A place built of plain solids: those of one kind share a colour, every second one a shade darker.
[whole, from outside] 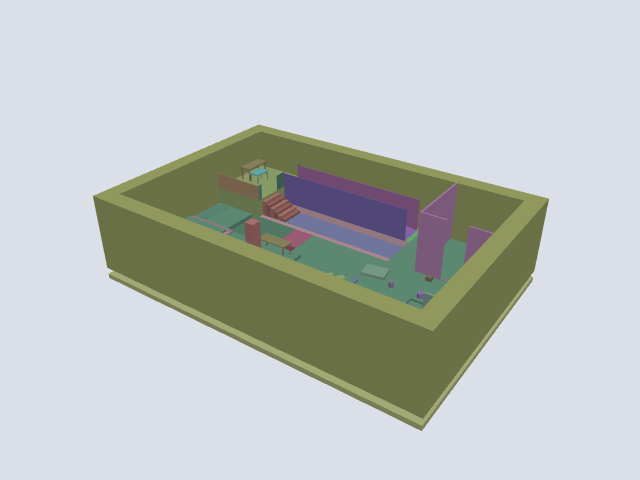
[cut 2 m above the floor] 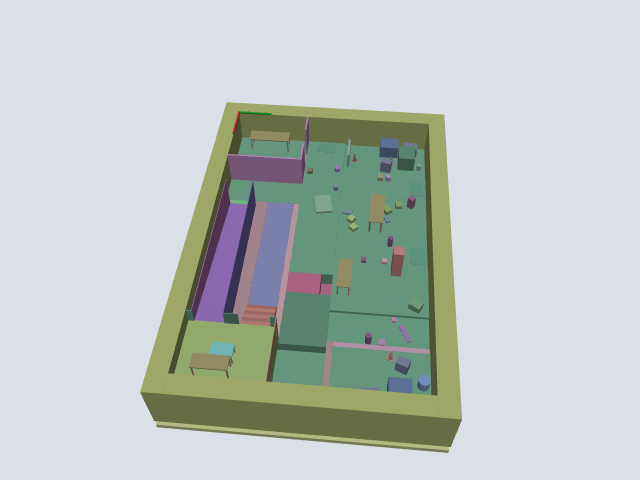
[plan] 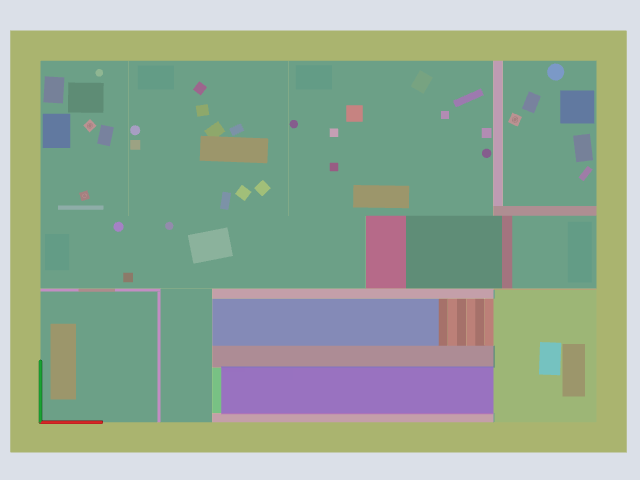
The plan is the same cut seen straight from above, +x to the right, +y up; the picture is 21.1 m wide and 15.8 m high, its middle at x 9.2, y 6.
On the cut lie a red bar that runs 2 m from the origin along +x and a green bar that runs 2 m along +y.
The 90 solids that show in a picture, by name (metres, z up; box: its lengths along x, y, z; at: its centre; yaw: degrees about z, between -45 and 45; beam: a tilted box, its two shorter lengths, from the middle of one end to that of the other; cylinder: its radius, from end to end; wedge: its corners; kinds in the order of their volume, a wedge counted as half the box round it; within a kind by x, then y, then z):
{
 "wall_1": {"box": [1.0, 11.9, 4.6], "at": [-0.5, 5.95, 1.3]},
 "wall_2": {"box": [20.3, 1.0, 4.6], "at": [9.15, -0.5, 1.3]},
 "wall_3": {"box": [20.3, 1.0, 4.6], "at": [9.15, 12.4, 1.3]},
 "wall_4": {"box": [1.0, 11.9, 4.6], "at": [18.8, 5.95, 1.3]},
 "floor_1": {"box": [2.9, 5.1, 0.88], "at": [1.45, 9.35, -0.56]},
 "floor_2": {"box": [3.95, 4.4, 1.0], "at": [1.98, 2.2, -0.5]},
 "floor_3": {"box": [1.8, 5.1, 1.0], "at": [3.8, 9.35, -0.5]},
 "floor_4": {"box": [1.7, 4.4, 1.0], "at": [4.8, 2.2, -0.5]},
 "floor_5": {"box": [10.71, 2.4, 1.0], "at": [5.36, 5.6, -0.5]},
 "floor_6": {"box": [3.45, 5.1, 1.0], "at": [6.42, 9.35, -0.5]},
 "floor_7": {"box": [1.7, 5.1, 1.0], "at": [9.0, 9.35, -0.5]},
 "floor_8": {"box": [3.25, 5.1, 1.16], "at": [11.47, 9.35, -0.42]},
 "floor_9": {"box": [3.16, 2.4, 1.0], "at": [13.61, 5.6, -0.5]},
 "floor_10": {"box": [1.8, 5.1, 1.0], "at": [14.0, 9.35, -0.5]},
 "floor_11": {"box": [3.08, 4.78, 1.2], "at": [16.76, 9.51, -0.4]},
 "floor_12": {"box": [2.77, 2.4, 1.0], "at": [16.91, 5.6, -0.5]},
 "floor_base_1": {"box": [20.3, 13.9, 0.3], "at": [9.15, 5.95, -1.57]},
 "floor_deck_1": {"box": [3.39, 4.4, 2.12], "at": [16.61, 2.2, 0.06]},
 "ramp_ramp_1": {"wedge": [[5.95, 0.3, -1.0], [5.95, 0.3, 0.0], [5.95, 1.8, -1.0], [5.95, 1.8, 0.0], [14.91, 0.3, -1.0], [14.91, 0.3, 1.12], [14.91, 1.8, -1.0], [14.91, 1.8, 1.12]]},
 "floor_fore_1": {"box": [9.26, 0.3, 1.0], "at": [10.28, 0.15, -0.5]},
 "floor_fore_2": {"box": [9.26, 0.72, 1.0], "at": [10.28, 2.16, -0.5]},
 "floor_fore_3": {"box": [9.26, 0.33, 1.0], "at": [10.28, 4.24, -0.5]},
 "floor_before_steps_1": {"box": [7.46, 1.55, 1.0], "at": [9.38, 3.29, -0.5]},
 "step_tread_1": {"box": [0.3, 1.55, 1.16], "at": [13.26, 3.29, -0.42]},
 "step_tread_2": {"box": [0.3, 1.55, 1.32], "at": [13.56, 3.29, -0.34]},
 "step_tread_3": {"box": [0.3, 1.55, 1.48], "at": [13.86, 3.29, -0.26]},
 "step_tread_4": {"box": [0.3, 1.55, 1.64], "at": [14.16, 3.29, -0.18]},
 "step_tread_5": {"box": [0.3, 1.55, 1.8], "at": [14.46, 3.29, -0.1]},
 "step_tread_6": {"box": [0.3, 1.55, 1.96], "at": [14.76, 3.29, -0.02]},
 "floor_hatch_1": {"box": [1.32, 1.77, 1.0], "at": [11.37, 5.29, -0.5]},
 "floor_hatch_2": {"box": [1.32, 0.63, 0.55], "at": [11.37, 6.49, -1.12]},
 "part_1": {"box": [1.25, 0.1, 3.65], "at": [0.62, 4.35, 1.77]},
 "part_2": {"box": [1.5, 0.1, 3.65], "at": [3.2, 4.35, 1.77]},
 "part_3": {"box": [0.1, 4.3, 3.65], "at": [3.9, 2.15, 1.77]},
 "forge_hearth_1": {"box": [0.91, 1.13, 0.83], "at": [0.53, 9.59, 0.29]},
 "forge_hearth_2": {"box": [1.12, 1.09, 0.91], "at": [17.67, 10.38, 0.66]},
 "step_terW_tread_1": {"box": [0.32, 4.78, 1.1], "at": [15.06, 9.51, -0.45]},
 "step_terS_tread_1": {"box": [3.4, 0.32, 1.1], "at": [16.6, 6.96, -0.45]},
 "table_saw_1": {"box": [1.17, 0.99, 0.99], "at": [1.49, 10.68, 0.38], "yaw": -0.6},
 "column_anb_1": {"box": [0.55, 0.55, 3.44], "at": [10.34, 10.16, 1.88]},
 "ramp_sidea_1": {"box": [8.96, 0.04, 2.11], "at": [10.43, 0.28, 1.0]},
 "ramp_sideb_1": {"box": [8.96, 0.04, 2.11], "at": [10.43, 1.82, 1.0]},
 "coal_bin_1": {"box": [0.65, 0.86, 0.6], "at": [0.44, 10.94, 0.18], "yaw": -3.3},
 "coal_bin_2": {"box": [0.56, 0.88, 0.62], "at": [17.86, 9.03, 0.51], "yaw": 7.0},
 "floor_before_ramp_1": {"box": [0.3, 1.5, 1.0], "at": [5.8, 1.05, -0.5]},
 "workbench_top_1": {"box": [0.84, 2.49, 0.08], "at": [0.75, 2.0, 0.87]},
 "workbench_top_2": {"box": [2.23, 0.82, 0.06], "at": [6.37, 8.98, 0.87], "yaw": -2.2},
 "workbench_top_3": {"box": [1.84, 0.74, 0.06], "at": [11.21, 7.43, 0.92], "yaw": -0.8},
 "workbench_top_4": {"box": [0.74, 1.73, 0.07], "at": [17.55, 1.71, 1.96]},
 "floor_gap_1": {"box": [0.34, 2.4, 0.5], "at": [15.36, 5.6, -1.15]},
 "anvil_block_1": {"box": [0.43, 0.64, 0.77], "at": [2.14, 9.44, 0.27], "yaw": -12.2},
 "anvil_block_2": {"box": [0.43, 0.61, 0.72], "at": [16.16, 10.53, 0.56], "yaw": -22.2},
 "low_mat_1": {"box": [0.8, 1.2, 0.06], "at": [0.55, 5.6, -0.02]},
 "low_mat_2": {"box": [1.2, 0.8, 0.06], "at": [3.8, 11.35, -0.02]},
 "low_mat_3": {"box": [1.2, 0.8, 0.06], "at": [9.0, 11.35, -0.02]},
 "low_mat_4": {"box": [0.8, 2.0, 0.06], "at": [17.75, 5.6, -0.02]},
 "inway_pallet_1": {"box": [1.33, 0.96, 0.21], "at": [5.59, 5.82, 0.06], "yaw": 11.1},
 "screenS_1": {"box": [1.5, 0.15, 0.98], "at": [1.32, 7.07, 0.37]},
 "step_stool_1": {"box": [0.4, 0.36, 0.24], "at": [5.33, 10.27, 0.12], "yaw": 8.6},
 "step_stool_2": {"box": [0.56, 0.42, 0.25], "at": [5.74, 9.58, 0.12], "yaw": 35.4},
 "step_stool_3": {"box": [0.4, 0.38, 0.26], "at": [6.67, 7.55, 0.13], "yaw": -37.0},
 "step_stool_4": {"box": [0.4, 0.38, 0.25], "at": [7.3, 7.71, 0.12], "yaw": 44.0},
 "quench_tub_1": {"cylinder": 0.28, "from": [16.96, 11.53, 0.2], "to": [16.96, 11.53, 0.77]},
 "rail_1": {"box": [3.39, 0.04, 0.99], "at": [16.61, 4.38, 1.61]},
 "carton_1": {"box": [0.49, 0.62, 0.4], "at": [12.55, 11.2, 0.36], "yaw": -30.0},
 "edge_bin_1": {"cylinder": 0.14, "from": [8.34, 9.81, 0.0], "to": [8.34, 9.81, 0.64]},
 "edge_bin_2": {"cylinder": 0.15, "from": [14.69, 8.85, 0.0], "to": [14.69, 8.85, 0.6]},
 "bin_1": {"box": [0.33, 0.35, 0.7], "at": [5.25, 10.99, 0.35], "yaw": -37.4},
 "sawhorses_top_1": {"box": [0.7, 1.07, 0.07], "at": [16.77, 2.1, 1.75], "yaw": -2.0},
 "rail_front_1": {"box": [0.04, 0.3, 0.99], "at": [14.93, 0.15, 1.61]},
 "rail_front_2": {"box": [0.04, 0.72, 0.99], "at": [14.93, 2.16, 1.61]},
 "rail_front_3": {"box": [0.04, 0.29, 0.99], "at": [14.93, 4.21, 1.61]},
 "edge_cable_reel_1": {"cylinder": 0.17, "from": [3.12, 9.61, 0.0], "to": [3.12, 9.61, 0.31]},
 "edge_cable_reel_2": {"cylinder": 0.14, "from": [4.24, 6.46, 0.0], "to": [4.24, 6.46, 0.31]},
 "offcut_1": {"box": [0.28, 0.57, 0.16], "at": [6.09, 7.29, 0.03], "yaw": -9.1},
 "offcut_2": {"box": [0.42, 0.27, 0.14], "at": [6.46, 9.63, 0.02], "yaw": 25.9},
 "edge_carton_1": {"box": [0.33, 0.33, 0.29], "at": [3.12, 9.13, 0.14]},
 "edge_offcut_1": {"box": [0.27, 0.27, 0.17], "at": [13.31, 10.12, 0.04]},
 "edge_offcut_2": {"box": [0.33, 0.33, 0.14], "at": [14.69, 9.52, 0.02]},
 "toolbox_1": {"box": [0.21, 0.49, 0.26], "at": [17.94, 8.19, 0.33], "yaw": -38.2},
 "edge_sack_1": {"box": [0.32, 0.32, 0.24], "at": [2.88, 4.76, 0.12]},
 "inway_plank_1": {"box": [1.01, 0.24, 0.1], "at": [14.08, 10.67, 0.0], "yaw": 23.7},
 "cone_1": {"box": [0.29, 0.29, 0.08], "at": [1.45, 7.46, -0.13], "yaw": 18.1},
 "cone_2": {"box": [0.31, 0.31, 0.08], "at": [1.62, 9.76, -0.13], "yaw": 42.9},
 "cone_3": {"box": [0.35, 0.35, 0.08], "at": [15.62, 9.96, 0.19], "yaw": -24.3},
 "edge_bucket_1": {"cylinder": 0.17, "from": [2.57, 6.43, 0.0], "to": [2.57, 6.43, 0.26]},
 "edge_crate_1": {"box": [0.28, 0.28, 0.27], "at": [9.66, 9.53, 0.14]},
 "edge_step_stool_1": {"box": [0.28, 0.28, 0.26], "at": [9.66, 8.4, 0.13]},
 "cable_reel_1": {"cylinder": 0.12, "from": [1.94, 11.5, -0.12], "to": [1.94, 11.5, 0.27]},
 "low_threshold_1": {"box": [1.2, 0.1, 0.07], "at": [1.85, 4.35, -0.02]}
}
